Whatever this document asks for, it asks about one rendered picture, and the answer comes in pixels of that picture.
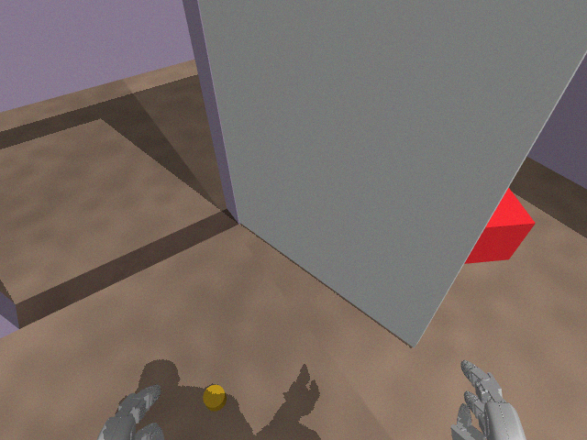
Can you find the left robot hand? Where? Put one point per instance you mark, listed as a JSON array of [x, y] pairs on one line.
[[130, 412]]

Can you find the right robot hand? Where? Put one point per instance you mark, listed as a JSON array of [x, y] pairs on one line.
[[498, 419]]

